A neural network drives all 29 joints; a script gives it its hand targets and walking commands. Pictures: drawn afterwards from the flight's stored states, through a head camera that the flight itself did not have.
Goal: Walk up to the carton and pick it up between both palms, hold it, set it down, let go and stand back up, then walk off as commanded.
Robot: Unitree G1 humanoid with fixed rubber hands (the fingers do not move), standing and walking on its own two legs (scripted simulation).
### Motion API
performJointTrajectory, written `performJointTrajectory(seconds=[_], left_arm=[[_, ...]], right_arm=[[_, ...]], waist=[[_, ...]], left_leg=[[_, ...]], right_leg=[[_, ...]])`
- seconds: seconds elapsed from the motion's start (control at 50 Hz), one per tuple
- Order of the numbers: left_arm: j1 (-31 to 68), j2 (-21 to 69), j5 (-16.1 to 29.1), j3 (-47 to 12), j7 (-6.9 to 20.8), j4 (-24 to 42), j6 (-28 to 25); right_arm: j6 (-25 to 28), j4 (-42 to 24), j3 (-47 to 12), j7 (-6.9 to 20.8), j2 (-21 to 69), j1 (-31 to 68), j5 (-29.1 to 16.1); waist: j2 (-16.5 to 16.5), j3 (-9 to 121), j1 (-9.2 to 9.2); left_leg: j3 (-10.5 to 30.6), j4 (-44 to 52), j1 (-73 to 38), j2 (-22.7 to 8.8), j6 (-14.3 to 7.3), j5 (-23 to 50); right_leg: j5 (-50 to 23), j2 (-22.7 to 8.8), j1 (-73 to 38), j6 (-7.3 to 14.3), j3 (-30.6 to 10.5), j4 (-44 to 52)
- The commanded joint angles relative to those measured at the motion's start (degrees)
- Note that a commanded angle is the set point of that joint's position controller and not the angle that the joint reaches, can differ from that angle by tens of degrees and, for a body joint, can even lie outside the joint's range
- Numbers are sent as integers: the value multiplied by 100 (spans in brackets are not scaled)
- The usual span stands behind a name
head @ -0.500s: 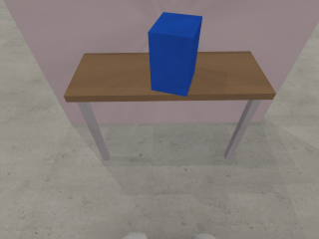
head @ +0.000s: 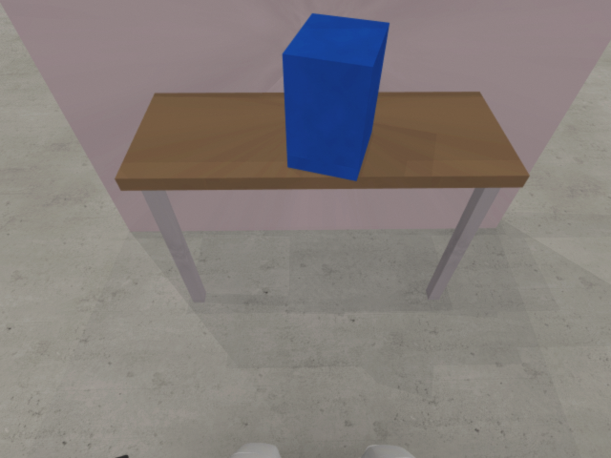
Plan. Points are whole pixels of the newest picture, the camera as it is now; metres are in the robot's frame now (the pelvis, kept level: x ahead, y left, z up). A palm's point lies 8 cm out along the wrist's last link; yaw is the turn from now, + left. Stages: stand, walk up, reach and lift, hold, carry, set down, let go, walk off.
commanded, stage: stand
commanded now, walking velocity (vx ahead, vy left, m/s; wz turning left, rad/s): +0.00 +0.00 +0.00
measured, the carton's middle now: (335, 99) +0.80 -0.01 +0.02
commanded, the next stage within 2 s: none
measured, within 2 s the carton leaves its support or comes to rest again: neither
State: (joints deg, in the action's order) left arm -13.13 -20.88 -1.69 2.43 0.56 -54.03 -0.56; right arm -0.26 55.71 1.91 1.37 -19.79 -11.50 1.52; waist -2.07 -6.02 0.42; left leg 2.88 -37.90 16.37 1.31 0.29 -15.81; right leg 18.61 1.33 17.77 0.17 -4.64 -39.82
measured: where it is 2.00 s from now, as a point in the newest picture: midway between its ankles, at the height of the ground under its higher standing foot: outside the picture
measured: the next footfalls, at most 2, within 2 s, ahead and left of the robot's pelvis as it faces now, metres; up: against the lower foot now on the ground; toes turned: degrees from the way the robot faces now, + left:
none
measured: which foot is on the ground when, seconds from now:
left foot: down 0.00-1.00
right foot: down 0.00-1.00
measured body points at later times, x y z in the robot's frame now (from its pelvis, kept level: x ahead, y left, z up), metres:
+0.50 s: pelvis +0.05 +0.00 +0.02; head +0.07 +0.00 +0.47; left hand +0.15 +0.28 -0.11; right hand +0.17 -0.29 -0.10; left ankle +0.05 +0.13 -0.72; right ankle +0.06 -0.13 -0.72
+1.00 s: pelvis +0.07 +0.00 +0.03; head +0.09 +0.01 +0.48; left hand +0.15 +0.29 -0.11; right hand +0.16 -0.29 -0.11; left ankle +0.05 +0.13 -0.72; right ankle +0.06 -0.13 -0.72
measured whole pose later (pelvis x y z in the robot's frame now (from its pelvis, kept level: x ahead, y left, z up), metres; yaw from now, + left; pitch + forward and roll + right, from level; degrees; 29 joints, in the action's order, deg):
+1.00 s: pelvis +0.07 +0.00 +0.03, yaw +0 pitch -2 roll +0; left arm -4.8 -18.2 -0.3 -0.1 -0.1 -64.4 -0.7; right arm 0.7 64.9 1.6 0.2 -18.2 -4.2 0.5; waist -0.9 -5.0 0.3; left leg 3.4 -18.9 4.8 0.9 0.5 -11.6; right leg 12.0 0.4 6.0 -0.6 -4.3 -20.4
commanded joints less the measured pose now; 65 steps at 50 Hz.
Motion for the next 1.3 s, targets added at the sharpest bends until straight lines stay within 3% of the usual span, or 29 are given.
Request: performJointTrajectory(seconds=[0.0,0.04,0.06,0.1,0.16,0.18,0.22,0.24,0.28,0.3,0.36,0.42,0.52,0.54,0.6,0.62,0.7,0.72,0.74,0.76,0.78,0.84,0.86,0.9,0.96,1.02,1.04,1.18,1.28], left_arm=[[15,-1300,11,340,-67,202,-161],[446,-1422,-15,318,-69,193,-116],[386,-1348,49,284,-86,65,-114],[522,-1237,85,252,-71,-3,-171],[678,-1312,140,216,-93,-170,-212],[743,-1175,107,192,-109,-223,-246],[731,-1053,107,165,-137,-327,-221],[840,-1136,129,143,-130,-317,-209],[992,-1076,181,161,-128,-337,-204],[1095,-1013,139,74,-120,-361,-214],[1044,-1002,150,43,-148,-498,-164],[1086,-1145,113,83,-137,-575,-171],[1240,-1126,147,47,-135,-633,-169],[1274,-1101,119,58,-149,-603,-177],[1234,-947,174,-14,-125,-641,-158],[1170,-872,140,-29,-119,-655,-169],[1367,-1059,145,22,-155,-555,-166],[1245,-938,123,-14,-150,-586,-157],[1260,-996,149,-18,-140,-617,-176],[1262,-938,147,-26,-134,-588,-166],[1196,-971,173,3,-121,-605,-165],[1221,-895,137,-40,-134,-651,-139],[1230,-1081,123,19,-138,-610,-162],[1042,-925,163,-19,-129,-637,-142],[1091,-1075,147,17,-158,-622,-150],[1161,-1115,91,38,-194,-640,-121],[1187,-1025,149,25,-186,-611,-108],[1132,-987,164,-10,-168,-539,-94],[1099,-1137,127,24,-181,-562,-108]], right_arm=[[153,-519,284,-142,-1314,732,-57],[146,-363,346,-132,-1447,342,-105],[179,-263,313,-139,-1318,334,-75],[258,-183,326,-156,-1353,453,-75],[276,-78,227,-194,-1089,516,-168],[290,23,198,-206,-1072,495,-211],[273,79,236,-217,-1198,713,-175],[303,153,216,-214,-1129,691,-163],[259,173,174,-205,-1144,834,-152],[246,195,170,-205,-1047,883,-163],[209,287,154,-197,-1060,985,-170],[202,312,135,-229,-1059,1091,-114],[246,364,162,-209,-1143,1164,-137],[266,369,151,-206,-1061,1129,-105],[268,394,186,-223,-1074,1186,-102],[285,336,146,-208,-1018,1231,-121],[263,453,158,-210,-1032,1075,-115],[269,492,190,-216,-1166,1114,-77],[250,455,250,-205,-1199,1128,-72],[257,415,234,-180,-1243,1140,-87],[249,419,182,-174,-1053,1188,-93],[280,451,194,-198,-1130,1190,-66],[291,424,204,-195,-1059,1122,-99],[284,480,218,-199,-1193,1028,-88],[225,498,197,-190,-1073,936,-128],[248,487,222,-202,-1157,1010,-102],[241,470,163,-202,-1044,1047,-119],[217,448,187,-215,-1146,1097,-129],[219,448,183,-149,-1076,888,-98]], waist=[[410,-78,216],[256,-125,-127],[497,106,-112],[406,314,-53],[108,868,-48],[-250,854,-113],[69,1059,-66],[-116,1038,-126],[207,996,-68],[-7,945,-99],[336,882,-50],[34,987,28],[345,1038,-1],[135,995,49],[115,998,52],[427,1133,16],[-4,957,18],[239,1093,73],[103,934,35],[390,1273,-5],[74,1147,74],[175,986,38],[-41,1000,15],[344,1186,19],[110,933,-15],[244,971,-71],[53,1022,-46],[306,967,-5],[18,818,-56]], left_leg=[[1043,1488,1141,-489,-339,-2165],[938,1402,366,-381,-300,-1746],[1018,1479,37,-470,-323,-1503],[938,1450,-151,-542,-320,-908],[775,1235,-514,-549,-288,787],[792,1254,-688,-614,-248,1340],[606,1175,-931,-580,-233,1530],[647,1321,-952,-595,-210,1419],[609,1457,-933,-607,-217,1568],[586,1528,-892,-612,-234,1542],[622,1688,-964,-668,-206,1834],[507,1788,-1069,-690,-173,1630],[473,1955,-1195,-716,-137,1838],[483,1968,-1096,-723,-96,2021],[494,1984,-1221,-742,-161,1973],[423,1969,-1312,-747,-156,1952],[481,2104,-1213,-751,-120,2064],[398,2084,-1296,-694,-95,1901],[394,2105,-1278,-704,-104,1916],[381,2061,-1532,-730,-101,1878],[435,2093,-1303,-748,-124,1936],[427,2062,-1313,-756,-148,1975],[410,2098,-1313,-753,-115,2089],[392,1971,-1369,-720,-177,2252],[386,2059,-1188,-727,-149,2187],[385,2129,-1430,-738,-162,2098],[396,2069,-1385,-771,-162,2150],[392,2060,-1389,-731,-157,1969],[457,2240,-1299,-735,-190,1643]], right_leg=[[1109,-492,-258,306,-880,1561],[1668,-589,429,387,-1053,1834],[1256,-592,373,340,-853,1671],[448,-575,131,314,-774,1700],[-1332,-736,-629,293,-697,1599],[-1855,-705,-663,281,-623,1579],[-2086,-751,-788,249,-600,1658],[-1981,-712,-807,256,-520,1727],[-2029,-719,-960,160,-493,1839],[-1985,-770,-876,221,-467,1829],[-2123,-742,-1045,175,-419,1924],[-1957,-743,-1197,129,-415,2060],[-1996,-727,-1254,100,-330,2109],[-2156,-725,-1366,109,-306,2125],[-2086,-759,-1274,126,-295,2117],[-2191,-760,-1365,139,-371,2213],[-2252,-728,-1345,122,-295,2111],[-2176,-752,-1372,118,-301,2169],[-2076,-730,-1252,92,-317,2173],[-2111,-753,-1306,142,-337,2165],[-2038,-716,-1376,113,-261,2154],[-1992,-729,-1270,103,-289,2222],[-2095,-674,-1333,106,-240,2136],[-2399,-755,-1507,64,-291,2157],[-2481,-738,-1452,70,-263,2151],[-2264,-725,-1293,129,-245,2115],[-2262,-719,-1365,116,-290,2130],[-2181,-713,-1298,116,-323,2239],[-1781,-680,-1187,78,-261,2209]])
